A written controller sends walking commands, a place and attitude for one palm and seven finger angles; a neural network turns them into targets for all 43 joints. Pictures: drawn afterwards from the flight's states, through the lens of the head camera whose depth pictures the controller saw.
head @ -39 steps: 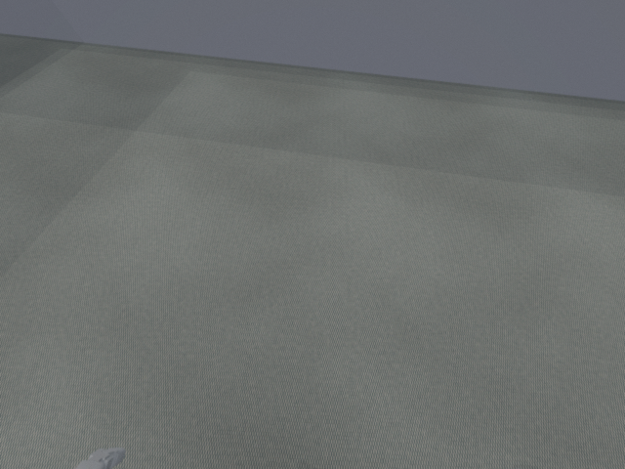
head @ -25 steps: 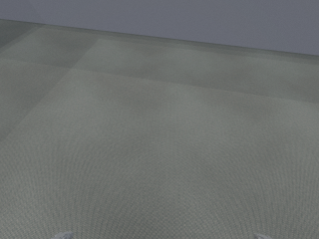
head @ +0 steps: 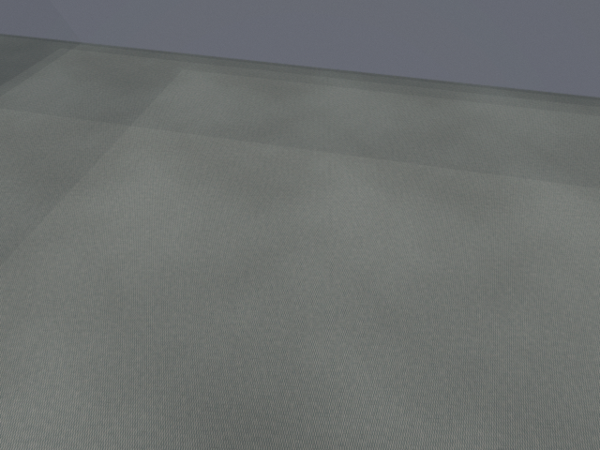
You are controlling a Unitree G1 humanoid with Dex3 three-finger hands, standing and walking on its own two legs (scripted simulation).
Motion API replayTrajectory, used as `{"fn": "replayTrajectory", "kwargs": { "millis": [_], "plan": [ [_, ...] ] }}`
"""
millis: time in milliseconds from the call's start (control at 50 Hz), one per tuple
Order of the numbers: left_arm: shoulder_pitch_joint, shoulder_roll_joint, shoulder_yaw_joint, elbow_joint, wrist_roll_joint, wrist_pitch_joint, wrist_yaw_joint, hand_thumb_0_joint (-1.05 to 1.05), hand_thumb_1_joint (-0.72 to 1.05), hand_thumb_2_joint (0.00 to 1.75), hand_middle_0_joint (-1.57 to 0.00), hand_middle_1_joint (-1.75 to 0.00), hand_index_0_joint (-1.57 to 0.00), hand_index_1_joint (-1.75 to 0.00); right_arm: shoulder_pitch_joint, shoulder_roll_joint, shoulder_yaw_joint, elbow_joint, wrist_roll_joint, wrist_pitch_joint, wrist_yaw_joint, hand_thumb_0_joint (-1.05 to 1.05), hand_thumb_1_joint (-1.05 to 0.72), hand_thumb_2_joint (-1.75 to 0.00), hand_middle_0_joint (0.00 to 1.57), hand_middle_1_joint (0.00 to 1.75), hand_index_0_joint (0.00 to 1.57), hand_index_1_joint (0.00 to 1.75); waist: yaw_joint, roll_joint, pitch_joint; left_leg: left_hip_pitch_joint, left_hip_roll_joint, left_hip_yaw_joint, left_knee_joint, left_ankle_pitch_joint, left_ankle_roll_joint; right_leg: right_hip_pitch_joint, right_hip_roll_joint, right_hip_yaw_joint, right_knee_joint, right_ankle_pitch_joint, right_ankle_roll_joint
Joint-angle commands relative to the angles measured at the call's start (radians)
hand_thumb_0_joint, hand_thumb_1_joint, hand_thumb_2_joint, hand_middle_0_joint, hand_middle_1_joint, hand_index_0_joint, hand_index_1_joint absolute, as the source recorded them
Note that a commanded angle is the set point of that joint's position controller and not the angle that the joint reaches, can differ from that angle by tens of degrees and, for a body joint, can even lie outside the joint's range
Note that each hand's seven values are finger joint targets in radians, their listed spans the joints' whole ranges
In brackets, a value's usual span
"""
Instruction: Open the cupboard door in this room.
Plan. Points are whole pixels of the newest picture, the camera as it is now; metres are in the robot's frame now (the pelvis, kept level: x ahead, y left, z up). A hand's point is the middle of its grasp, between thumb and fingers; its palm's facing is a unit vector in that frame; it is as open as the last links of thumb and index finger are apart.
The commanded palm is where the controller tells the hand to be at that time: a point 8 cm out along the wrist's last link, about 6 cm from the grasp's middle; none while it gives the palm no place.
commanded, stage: stand and wait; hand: left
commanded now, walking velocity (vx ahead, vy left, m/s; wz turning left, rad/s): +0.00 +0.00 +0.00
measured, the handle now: out of the picture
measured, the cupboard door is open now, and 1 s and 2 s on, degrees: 0 0 0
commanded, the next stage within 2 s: turn or walk to find it in 0.12 s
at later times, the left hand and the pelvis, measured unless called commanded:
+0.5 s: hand out of the picture +0.04 +0.22 -0.19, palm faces +0.06 -0.97 -0.24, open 7.4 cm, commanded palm none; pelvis -0.02 +0.01 -0.02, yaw +5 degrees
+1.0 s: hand out of the picture -0.05 +0.19 -0.16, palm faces +0.30 -0.91 -0.29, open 7.4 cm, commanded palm none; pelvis -0.05 -0.03 -0.01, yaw +18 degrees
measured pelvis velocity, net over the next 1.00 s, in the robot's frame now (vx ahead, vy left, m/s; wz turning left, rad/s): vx -0.05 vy -0.03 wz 0.32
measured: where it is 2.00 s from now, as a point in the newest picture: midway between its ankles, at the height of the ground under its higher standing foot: outside the picture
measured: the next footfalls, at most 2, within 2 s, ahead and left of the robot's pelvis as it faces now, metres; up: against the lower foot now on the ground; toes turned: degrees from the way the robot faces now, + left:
right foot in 0.82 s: -0.01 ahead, -0.13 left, +0.00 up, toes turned +14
left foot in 1.22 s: -0.09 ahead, +0.12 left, +0.00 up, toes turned +28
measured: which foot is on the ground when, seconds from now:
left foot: down 0.00-0.82, up 0.84-1.00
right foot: down 0.00-0.50, up 0.52-0.80, down 0.82-1.00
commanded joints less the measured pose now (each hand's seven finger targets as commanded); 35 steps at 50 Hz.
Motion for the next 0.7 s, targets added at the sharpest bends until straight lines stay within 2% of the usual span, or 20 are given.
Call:
{"fn": "replayTrajectory", "kwargs": {
  "millis": [0,140,180,240,260,300,360,400,420,440,460,480,500,520,540,580,600,640,680],
  "plan": [
    [-0.049,0.209,0.039,-0.064,0.001,-0.029,0.017,0.00,0.90,0.90,-0.20,-0.30,-0.20,-0.30,-0.057,-0.205,-0.039,-0.065,-0.002,-0.023,-0.010,0.00,-0.90,-0.90,0.20,0.30,0.20,0.30,0.007,-0.007,-0.077,0.007,0.118,-0.092,-0.067,0.112,0.032,0.003,-0.115,0.102,-0.082,0.106,-0.039],
    [-0.056,0.210,0.043,-0.069,0.001,-0.028,0.017,0.00,0.90,0.90,-0.20,-0.30,-0.20,-0.30,-0.056,-0.205,-0.039,-0.068,-0.002,-0.020,-0.008,0.00,-0.90,-0.90,0.20,0.30,0.20,0.30,0.007,-0.004,-0.062,-0.018,0.115,-0.102,-0.062,0.118,0.031,0.007,-0.120,0.093,-0.081,0.091,-0.036],
    [-0.041,0.184,0.042,-0.074,0.000,-0.019,0.020,0.00,0.90,0.90,-0.20,-0.30,-0.20,-0.30,-0.048,-0.176,-0.036,-0.074,-0.004,-0.013,-0.006,0.00,-0.90,-0.90,0.20,0.30,0.20,0.30,0.010,-0.002,-0.067,-0.036,0.111,-0.104,-0.037,0.139,0.030,0.008,-0.126,0.077,-0.056,0.098,-0.028],
    [0.005,0.109,0.033,-0.080,0.001,0.004,0.030,0.00,0.90,0.90,-0.20,-0.30,-0.20,-0.30,-0.003,-0.088,-0.024,-0.086,-0.007,0.007,-0.002,0.00,-0.90,-0.90,0.20,0.30,0.20,0.30,0.012,-0.016,-0.061,-0.096,0.096,-0.101,0.013,0.137,0.018,-0.005,-0.144,0.072,-0.027,0.081,-0.017],
    [0.015,0.102,0.032,-0.086,0.002,0.010,0.032,0.00,0.90,0.90,-0.20,-0.30,-0.20,-0.30,0.005,-0.074,-0.021,-0.092,-0.007,0.014,-0.001,0.00,-0.90,-0.90,0.20,0.30,0.20,0.30,0.013,-0.023,-0.051,-0.124,0.090,-0.102,0.031,0.129,0.015,-0.010,-0.152,0.075,-0.022,0.074,-0.018],
    [0.030,0.108,0.039,-0.106,0.004,0.016,0.036,0.00,0.90,0.90,-0.20,-0.30,-0.20,-0.30,0.025,-0.069,-0.027,-0.109,-0.008,0.023,0.000,0.00,-0.90,-0.90,0.20,0.30,0.20,0.30,0.013,-0.050,-0.063,-0.147,0.074,-0.097,0.084,0.133,0.012,-0.016,-0.177,0.077,-0.007,0.084,-0.030],
    [0.044,0.121,0.051,-0.143,0.006,0.019,0.039,0.00,0.90,0.90,-0.20,-0.30,-0.20,-0.30,0.049,-0.060,-0.041,-0.137,-0.006,0.032,0.001,0.00,-0.90,-0.90,0.20,0.30,0.20,0.30,0.010,-0.099,-0.087,-0.159,0.047,-0.070,0.196,0.108,0.008,-0.042,-0.243,0.098,-0.008,0.102,-0.071],
    [0.035,0.121,0.056,-0.169,0.009,0.022,0.042,0.00,0.90,0.90,-0.20,-0.30,-0.20,-0.30,0.074,-0.052,-0.050,-0.153,-0.005,0.038,0.001,0.00,-0.90,-0.90,0.20,0.30,0.20,0.30,-0.002,-0.117,-0.080,-0.154,0.040,-0.065,0.247,0.065,0.009,-0.089,-0.267,0.094,0.008,0.100,-0.089],
    [0.022,0.115,0.059,-0.182,0.010,0.023,0.044,0.00,0.90,0.90,-0.20,-0.30,-0.20,-0.30,0.096,-0.045,-0.053,-0.155,-0.005,0.038,0.002,0.00,-0.90,-0.90,0.20,0.30,0.20,0.30,-0.014,-0.109,-0.085,-0.143,0.048,-0.071,0.229,0.065,0.011,-0.107,-0.266,0.071,0.037,0.087,-0.087],
    [0.015,0.103,0.060,-0.197,0.011,0.026,0.044,0.00,0.90,0.90,-0.20,-0.30,-0.20,-0.30,0.110,-0.046,-0.056,-0.159,-0.007,0.037,0.003,0.00,-0.90,-0.90,0.20,0.30,0.20,0.30,-0.020,-0.067,-0.080,-0.129,0.065,-0.106,0.185,0.090,0.022,-0.142,-0.235,0.030,0.083,0.041,-0.065],
    [0.002,0.080,0.059,-0.207,0.009,0.030,0.043,0.00,0.90,0.90,-0.20,-0.30,-0.20,-0.30,0.123,-0.062,-0.061,-0.164,-0.011,0.035,0.006,0.00,-0.90,-0.90,0.20,0.30,0.20,0.30,-0.028,0.041,-0.060,-0.138,0.107,-0.213,0.106,0.125,0.051,-0.182,-0.156,-0.032,0.180,-0.049,-0.023],
    [-0.006,0.041,0.056,-0.218,0.005,0.032,0.043,0.00,0.90,0.90,-0.20,-0.30,-0.20,-0.30,0.139,-0.099,-0.070,-0.172,-0.019,0.029,0.004,0.00,-0.90,-0.90,0.20,0.30,0.20,0.30,-0.037,0.195,-0.041,-0.153,0.209,-0.416,-0.039,0.144,0.116,-0.221,-0.039,-0.101,0.351,-0.169,0.026],
    [-0.012,0.031,0.054,-0.234,0.006,0.029,0.045,0.00,0.90,0.90,-0.20,-0.30,-0.20,-0.30,0.158,-0.116,-0.078,-0.179,-0.014,0.022,-0.004,0.00,-0.90,-0.90,0.20,0.30,0.20,0.30,-0.038,0.258,-0.033,-0.122,0.272,-0.543,-0.108,0.242,0.191,-0.288,-0.009,-0.055,0.503,-0.334,0.032],
    [-0.004,0.031,0.059,-0.231,0.007,0.029,0.047,0.00,0.90,0.90,-0.20,-0.30,-0.20,-0.30,0.162,-0.112,-0.082,-0.181,-0.012,0.022,-0.013,0.00,-0.90,-0.90,0.20,0.30,0.20,0.30,-0.031,0.215,-0.050,-0.096,0.279,-0.555,-0.101,0.273,0.223,-0.313,-0.024,0.004,0.595,-0.352,0.025],
    [0.011,0.022,0.064,-0.223,0.006,0.027,0.046,0.00,0.90,0.90,-0.20,-0.30,-0.20,-0.30,0.146,-0.102,-0.081,-0.185,-0.013,0.022,-0.018,0.00,-0.90,-0.90,0.20,0.30,0.20,0.30,-0.017,0.177,-0.066,-0.074,0.259,-0.520,-0.074,0.281,0.224,-0.329,-0.031,0.027,0.629,-0.325,0.026],
    [0.034,-0.007,0.063,-0.213,0.002,0.024,0.040,0.00,0.90,0.90,-0.20,-0.30,-0.20,-0.30,0.128,-0.086,-0.083,-0.198,-0.013,0.024,-0.023,0.00,-0.90,-0.90,0.20,0.30,0.20,0.30,-0.010,0.160,-0.103,-0.038,0.210,-0.440,-0.043,0.298,0.206,-0.315,-0.026,0.016,0.595,-0.287,0.035],
    [0.039,-0.018,0.062,-0.215,0.001,0.023,0.038,0.00,0.90,0.90,-0.20,-0.30,-0.20,-0.30,0.129,-0.079,-0.086,-0.203,-0.014,0.025,-0.024,0.00,-0.90,-0.90,0.20,0.30,0.20,0.30,-0.010,0.146,-0.110,-0.031,0.205,-0.432,-0.034,0.312,0.207,-0.306,-0.020,0.009,0.556,-0.284,0.038],
    [0.032,-0.039,0.062,-0.221,-0.003,0.023,0.038,0.00,0.90,0.90,-0.20,-0.30,-0.20,-0.30,0.159,-0.073,-0.091,-0.198,-0.016,0.029,-0.025,0.00,-0.90,-0.90,0.20,0.30,0.20,0.30,-0.027,0.142,-0.118,-0.015,0.193,-0.456,-0.036,0.317,0.206,-0.272,-0.003,0.004,0.473,-0.287,0.039],
    [0.046,-0.048,0.063,-0.224,-0.006,0.023,0.039,0.00,0.90,0.90,-0.20,-0.30,-0.20,-0.30,0.171,-0.072,-0.097,-0.196,-0.018,0.035,-0.023,0.00,-0.90,-0.90,0.20,0.30,0.20,0.30,-0.028,0.148,-0.130,-0.011,0.179,-0.474,-0.038,0.299,0.196,-0.230,0.015,0.000,0.387,-0.277,0.037]
  ]
}}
